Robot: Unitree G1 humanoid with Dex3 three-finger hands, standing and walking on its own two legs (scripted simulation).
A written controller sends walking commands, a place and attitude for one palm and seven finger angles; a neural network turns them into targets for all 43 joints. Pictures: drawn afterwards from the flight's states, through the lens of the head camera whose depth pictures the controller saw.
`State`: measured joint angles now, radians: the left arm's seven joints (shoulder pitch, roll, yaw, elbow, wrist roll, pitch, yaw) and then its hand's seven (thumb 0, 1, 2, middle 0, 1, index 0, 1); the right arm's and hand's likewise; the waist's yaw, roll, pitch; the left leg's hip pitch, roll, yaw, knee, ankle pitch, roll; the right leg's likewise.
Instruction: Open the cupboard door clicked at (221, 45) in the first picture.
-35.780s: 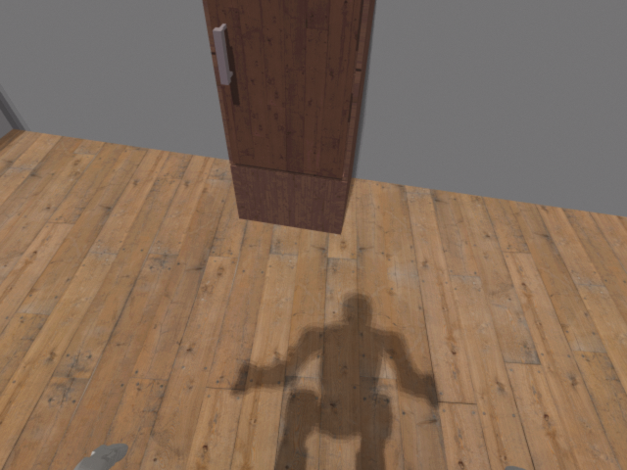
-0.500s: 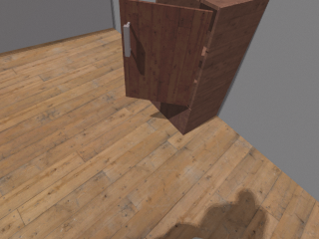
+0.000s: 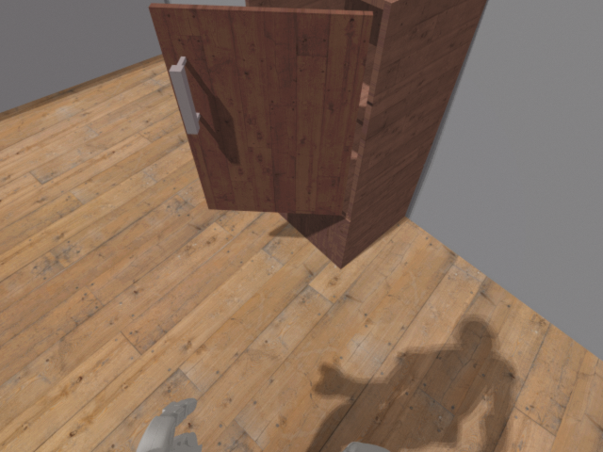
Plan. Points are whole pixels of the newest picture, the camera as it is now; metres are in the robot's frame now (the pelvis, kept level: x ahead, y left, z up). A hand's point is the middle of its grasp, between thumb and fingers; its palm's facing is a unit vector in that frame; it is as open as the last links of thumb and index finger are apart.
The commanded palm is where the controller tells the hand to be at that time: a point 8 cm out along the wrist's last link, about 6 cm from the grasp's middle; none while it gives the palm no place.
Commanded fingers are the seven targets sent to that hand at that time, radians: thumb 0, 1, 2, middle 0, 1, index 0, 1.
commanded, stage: take the last steps up to it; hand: left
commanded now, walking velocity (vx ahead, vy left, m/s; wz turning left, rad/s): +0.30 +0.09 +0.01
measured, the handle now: (188, 96) +0.80 +0.26 +0.00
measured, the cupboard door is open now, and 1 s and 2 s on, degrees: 45 45 45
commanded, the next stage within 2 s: come to a stop and stand still in 0.32 s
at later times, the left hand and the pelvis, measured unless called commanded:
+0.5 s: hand out of the picture +0.13 +0.25 -0.17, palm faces +0.05 -0.99 -0.16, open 7.4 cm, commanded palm none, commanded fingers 0.00 0.90 0.90 -0.20 -0.30 -0.20 -0.30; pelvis +0.17 +0.07 +0.01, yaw -2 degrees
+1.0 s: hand (181, 348) +0.29 +0.21 -0.14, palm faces -0.10 -0.95 -0.28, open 7.4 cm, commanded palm none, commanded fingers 0.00 0.90 0.90 -0.20 -0.30 -0.20 -0.30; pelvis +0.18 +0.02 +0.01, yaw -4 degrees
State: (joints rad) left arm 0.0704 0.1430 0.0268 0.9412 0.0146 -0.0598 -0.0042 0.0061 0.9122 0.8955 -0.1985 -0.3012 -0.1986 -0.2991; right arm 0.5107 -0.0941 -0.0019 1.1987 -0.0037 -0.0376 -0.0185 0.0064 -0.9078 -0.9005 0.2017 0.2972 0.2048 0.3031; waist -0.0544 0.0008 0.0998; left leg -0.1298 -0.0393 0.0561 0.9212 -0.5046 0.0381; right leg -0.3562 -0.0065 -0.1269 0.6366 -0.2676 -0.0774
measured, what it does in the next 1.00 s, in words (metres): walks ahead: left foot, then right foot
